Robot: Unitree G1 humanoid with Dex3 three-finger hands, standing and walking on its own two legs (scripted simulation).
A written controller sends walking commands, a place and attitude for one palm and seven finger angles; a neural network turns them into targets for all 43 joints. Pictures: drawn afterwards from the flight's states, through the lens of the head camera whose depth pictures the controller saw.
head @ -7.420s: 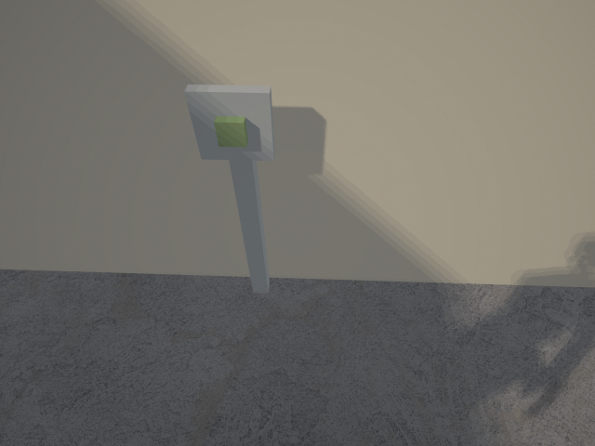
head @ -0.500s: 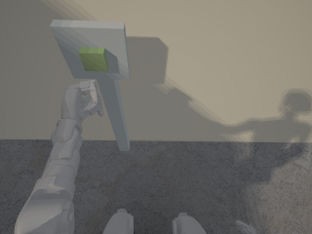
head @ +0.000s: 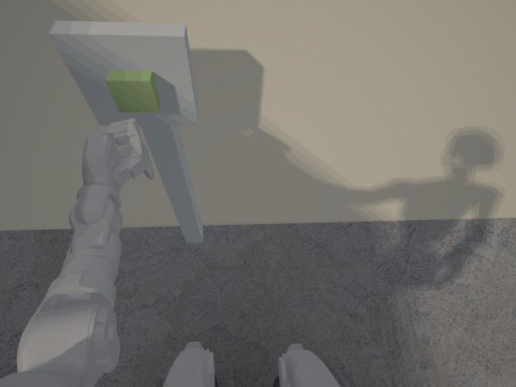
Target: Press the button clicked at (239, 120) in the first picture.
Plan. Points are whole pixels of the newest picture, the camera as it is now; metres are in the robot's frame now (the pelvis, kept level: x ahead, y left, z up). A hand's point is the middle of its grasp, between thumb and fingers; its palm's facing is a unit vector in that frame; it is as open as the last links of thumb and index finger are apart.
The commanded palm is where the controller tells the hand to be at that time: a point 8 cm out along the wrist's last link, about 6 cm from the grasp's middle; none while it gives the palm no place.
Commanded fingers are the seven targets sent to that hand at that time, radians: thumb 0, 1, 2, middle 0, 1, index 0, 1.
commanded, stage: aim a knuckle at the button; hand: left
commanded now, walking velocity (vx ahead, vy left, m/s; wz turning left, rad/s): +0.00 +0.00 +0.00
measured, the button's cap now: (135, 90) +0.56 +0.18 +0.09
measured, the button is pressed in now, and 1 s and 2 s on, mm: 0 1 11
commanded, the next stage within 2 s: press the button with the knuckle in 0.32 s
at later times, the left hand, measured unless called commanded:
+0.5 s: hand (147, 160) +0.45 +0.16 +0.06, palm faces -0.01 -1.00 -0.01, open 3.1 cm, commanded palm +0.43 +0.20 +0.06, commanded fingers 0.00 0.90 0.90 -1.30 -1.50 -1.30 -1.50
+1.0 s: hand (155, 133) +0.50 +0.15 +0.06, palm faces +0.02 -1.00 -0.01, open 3.1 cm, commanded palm +0.48 +0.20 +0.06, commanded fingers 0.00 0.90 0.90 -1.30 -1.50 -1.30 -1.50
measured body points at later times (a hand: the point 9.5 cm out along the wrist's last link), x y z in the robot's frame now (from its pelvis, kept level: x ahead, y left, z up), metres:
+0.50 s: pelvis +0.00 +0.01 +0.00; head +0.09 +0.02 +0.44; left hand +0.44 +0.21 +0.06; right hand +0.07 -0.25 -0.12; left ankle +0.03 +0.12 -0.66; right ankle +0.00 -0.12 -0.66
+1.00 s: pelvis +0.00 +0.00 -0.01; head +0.12 +0.01 +0.42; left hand +0.49 +0.20 +0.06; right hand +0.01 -0.26 -0.12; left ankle +0.03 +0.12 -0.66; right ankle +0.00 -0.12 -0.66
